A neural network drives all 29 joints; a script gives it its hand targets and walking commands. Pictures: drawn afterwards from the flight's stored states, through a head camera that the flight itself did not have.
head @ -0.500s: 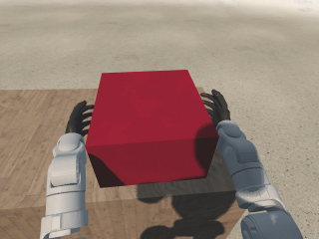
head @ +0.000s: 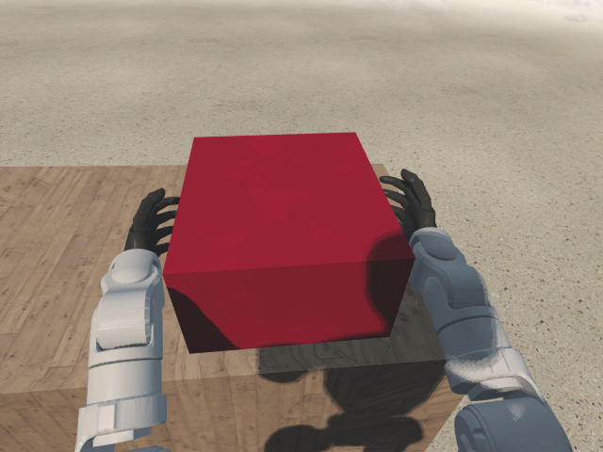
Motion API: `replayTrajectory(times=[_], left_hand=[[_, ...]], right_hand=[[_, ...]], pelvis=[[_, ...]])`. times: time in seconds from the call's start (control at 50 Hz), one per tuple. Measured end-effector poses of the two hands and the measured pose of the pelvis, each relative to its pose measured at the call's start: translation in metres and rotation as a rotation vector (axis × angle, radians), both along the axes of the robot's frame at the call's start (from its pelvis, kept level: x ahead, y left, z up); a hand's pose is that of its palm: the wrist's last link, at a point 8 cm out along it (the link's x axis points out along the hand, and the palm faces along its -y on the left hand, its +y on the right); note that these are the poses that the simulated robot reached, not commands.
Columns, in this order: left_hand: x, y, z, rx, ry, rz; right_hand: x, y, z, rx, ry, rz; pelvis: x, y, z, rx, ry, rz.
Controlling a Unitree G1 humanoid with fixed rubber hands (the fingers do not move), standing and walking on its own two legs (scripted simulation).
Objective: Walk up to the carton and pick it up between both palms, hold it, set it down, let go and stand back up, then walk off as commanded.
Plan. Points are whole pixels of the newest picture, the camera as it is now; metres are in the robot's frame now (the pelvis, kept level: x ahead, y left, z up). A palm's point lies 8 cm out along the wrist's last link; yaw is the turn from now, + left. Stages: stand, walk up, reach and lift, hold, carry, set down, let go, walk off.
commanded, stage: hold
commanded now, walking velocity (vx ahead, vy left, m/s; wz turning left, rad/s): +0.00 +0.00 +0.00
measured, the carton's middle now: (283, 228) +0.41 +0.01 +0.14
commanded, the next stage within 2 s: none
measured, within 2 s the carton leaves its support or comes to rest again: neither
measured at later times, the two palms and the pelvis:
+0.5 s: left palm (144, 251) +0.34 +0.18 +0.16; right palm (418, 228) +0.36 -0.17 +0.18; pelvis +0.00 +0.00 +0.00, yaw +0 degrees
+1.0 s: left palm (143, 252) +0.35 +0.18 +0.16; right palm (416, 226) +0.36 -0.17 +0.18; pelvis +0.00 +0.00 +0.00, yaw +0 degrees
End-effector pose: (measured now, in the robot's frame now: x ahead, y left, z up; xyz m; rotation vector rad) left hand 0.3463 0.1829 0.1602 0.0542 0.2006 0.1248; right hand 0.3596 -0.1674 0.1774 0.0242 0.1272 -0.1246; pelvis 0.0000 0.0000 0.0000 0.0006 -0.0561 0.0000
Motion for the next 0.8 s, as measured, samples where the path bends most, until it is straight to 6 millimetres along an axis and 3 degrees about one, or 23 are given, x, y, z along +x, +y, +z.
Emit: replayTrajectory(times=[0.8], left_hand=[[0.0006,-0.0034,-0.0016,-0.003,0.004,0.002]], right_hand=[[0.0015,-0.0033,0.0001,-0.004,0.002,0.002]], pelvis=[[0.0018,-0.0035,0.0000,0.001,-0.010,-0.005]])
